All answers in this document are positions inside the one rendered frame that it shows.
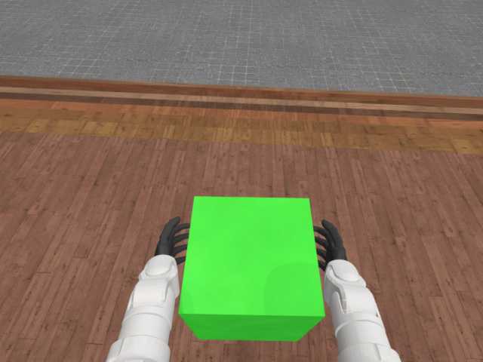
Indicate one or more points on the robot right hand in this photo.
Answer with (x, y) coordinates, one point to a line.
(333, 244)

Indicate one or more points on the robot left hand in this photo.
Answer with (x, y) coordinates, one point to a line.
(167, 241)

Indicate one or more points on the carton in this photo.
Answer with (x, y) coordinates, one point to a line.
(251, 270)

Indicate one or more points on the left robot forearm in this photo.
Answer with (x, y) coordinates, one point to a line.
(148, 318)

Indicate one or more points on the right robot forearm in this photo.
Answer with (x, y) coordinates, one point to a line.
(358, 327)

